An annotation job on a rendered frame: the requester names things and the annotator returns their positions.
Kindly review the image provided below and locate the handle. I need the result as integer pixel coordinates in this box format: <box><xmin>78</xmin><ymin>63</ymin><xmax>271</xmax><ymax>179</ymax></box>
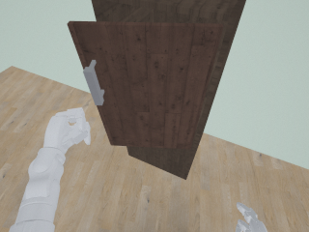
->
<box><xmin>83</xmin><ymin>60</ymin><xmax>105</xmax><ymax>105</ymax></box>

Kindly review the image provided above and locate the cupboard door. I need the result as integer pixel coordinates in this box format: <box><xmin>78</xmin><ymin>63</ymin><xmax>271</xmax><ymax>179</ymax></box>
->
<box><xmin>67</xmin><ymin>20</ymin><xmax>224</xmax><ymax>150</ymax></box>

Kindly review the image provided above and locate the robot right hand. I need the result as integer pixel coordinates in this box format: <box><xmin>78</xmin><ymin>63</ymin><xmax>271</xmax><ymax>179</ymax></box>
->
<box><xmin>235</xmin><ymin>202</ymin><xmax>267</xmax><ymax>232</ymax></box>

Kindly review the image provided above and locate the left robot forearm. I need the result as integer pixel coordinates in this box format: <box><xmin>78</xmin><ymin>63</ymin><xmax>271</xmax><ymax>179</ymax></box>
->
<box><xmin>9</xmin><ymin>147</ymin><xmax>66</xmax><ymax>232</ymax></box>

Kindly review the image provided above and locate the robot left hand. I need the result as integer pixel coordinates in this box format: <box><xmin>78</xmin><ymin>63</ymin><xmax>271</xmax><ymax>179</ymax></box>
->
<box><xmin>43</xmin><ymin>107</ymin><xmax>91</xmax><ymax>154</ymax></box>

